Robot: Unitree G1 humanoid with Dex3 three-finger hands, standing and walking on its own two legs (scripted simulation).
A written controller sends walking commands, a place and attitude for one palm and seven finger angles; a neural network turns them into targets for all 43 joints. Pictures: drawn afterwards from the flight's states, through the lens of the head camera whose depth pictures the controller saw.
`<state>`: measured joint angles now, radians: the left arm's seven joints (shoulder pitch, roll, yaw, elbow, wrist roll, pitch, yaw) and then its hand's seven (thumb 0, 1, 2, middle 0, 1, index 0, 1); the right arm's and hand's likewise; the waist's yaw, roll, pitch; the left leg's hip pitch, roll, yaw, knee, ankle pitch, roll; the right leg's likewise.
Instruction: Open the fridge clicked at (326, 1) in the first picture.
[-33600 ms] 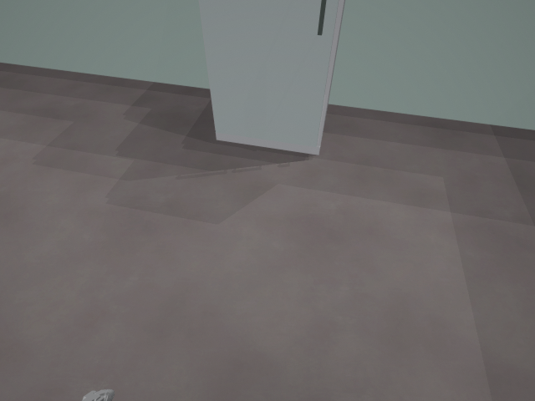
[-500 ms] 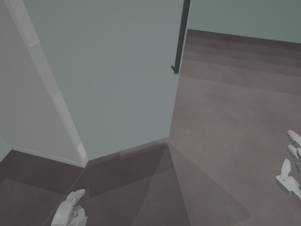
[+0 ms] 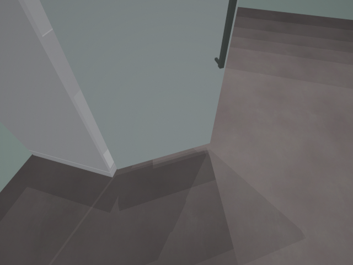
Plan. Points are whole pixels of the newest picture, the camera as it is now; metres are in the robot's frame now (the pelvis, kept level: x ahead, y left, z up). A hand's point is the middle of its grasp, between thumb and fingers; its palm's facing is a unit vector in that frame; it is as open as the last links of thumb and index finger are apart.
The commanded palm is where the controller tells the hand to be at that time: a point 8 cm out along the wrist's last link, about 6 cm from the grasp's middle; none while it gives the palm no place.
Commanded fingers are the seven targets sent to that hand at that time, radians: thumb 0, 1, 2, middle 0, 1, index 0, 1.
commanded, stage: let the arm hang, fingers relaxed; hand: right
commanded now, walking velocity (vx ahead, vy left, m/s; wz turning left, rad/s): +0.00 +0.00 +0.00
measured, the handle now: (228, 9) +0.86 -0.13 +0.16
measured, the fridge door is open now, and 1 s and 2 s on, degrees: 55 55 55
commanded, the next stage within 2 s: look to check the result in 0.54 s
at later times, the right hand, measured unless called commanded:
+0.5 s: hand out of the picture +0.08 -0.18 -0.17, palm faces -0.04 +0.98 -0.20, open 7.3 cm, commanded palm none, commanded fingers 0.00 -0.90 -0.90 0.20 0.30 0.20 0.30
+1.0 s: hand out of the picture +0.04 -0.17 -0.17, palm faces -0.03 +0.98 -0.20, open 7.3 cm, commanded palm none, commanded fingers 0.00 -0.90 -0.90 0.20 0.30 0.20 0.30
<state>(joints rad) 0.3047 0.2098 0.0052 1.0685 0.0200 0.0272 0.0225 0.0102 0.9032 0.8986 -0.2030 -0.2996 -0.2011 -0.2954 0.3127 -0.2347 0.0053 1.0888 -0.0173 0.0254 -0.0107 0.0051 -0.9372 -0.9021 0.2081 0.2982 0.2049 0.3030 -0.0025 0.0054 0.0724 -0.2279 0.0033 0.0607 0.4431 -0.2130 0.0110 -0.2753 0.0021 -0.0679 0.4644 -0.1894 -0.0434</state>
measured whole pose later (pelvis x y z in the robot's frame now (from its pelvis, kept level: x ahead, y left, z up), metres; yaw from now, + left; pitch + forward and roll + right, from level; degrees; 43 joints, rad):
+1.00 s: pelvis +0.04 +0.01 +0.01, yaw +1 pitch +0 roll +0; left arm 0.23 0.15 -0.01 1.16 0.02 0.00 0.03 0.00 0.90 0.90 -0.20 -0.30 -0.20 -0.30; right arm 0.24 -0.17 0.01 1.16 -0.01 0.00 -0.03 0.00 -0.91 -0.90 0.20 0.30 0.20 0.30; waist 0.00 0.00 0.04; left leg -0.13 0.00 0.04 0.37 -0.23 0.01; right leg -0.16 0.00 -0.09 0.37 -0.21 -0.03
